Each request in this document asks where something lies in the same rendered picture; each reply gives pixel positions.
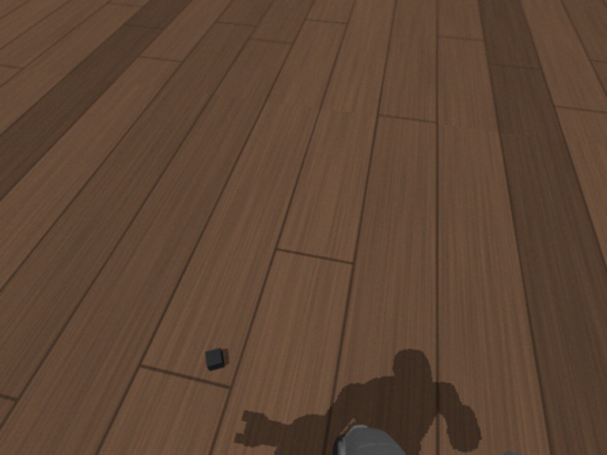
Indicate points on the cube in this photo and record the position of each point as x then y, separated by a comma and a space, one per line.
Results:
214, 359

